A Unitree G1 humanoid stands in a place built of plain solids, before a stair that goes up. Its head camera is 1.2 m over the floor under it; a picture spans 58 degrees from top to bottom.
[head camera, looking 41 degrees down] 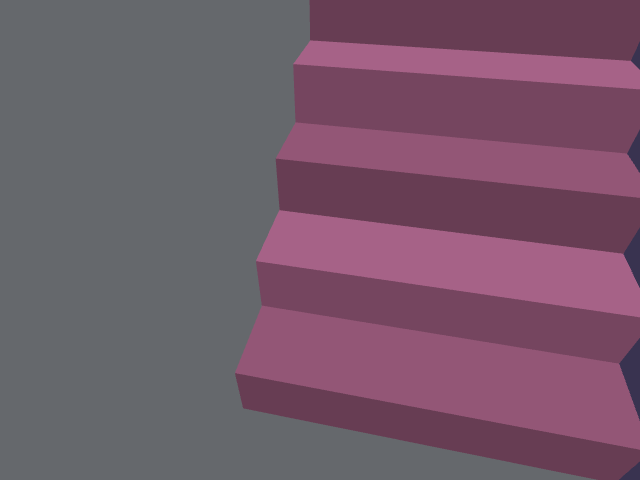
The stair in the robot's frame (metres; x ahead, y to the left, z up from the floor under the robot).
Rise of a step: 0.19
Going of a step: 0.24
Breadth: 1.00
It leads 12 degrees to the right of straight ahead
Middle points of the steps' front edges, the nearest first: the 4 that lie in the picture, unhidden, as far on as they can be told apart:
0.53 -0.26 0.19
0.76 -0.31 0.37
0.99 -0.36 0.56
1.22 -0.41 0.75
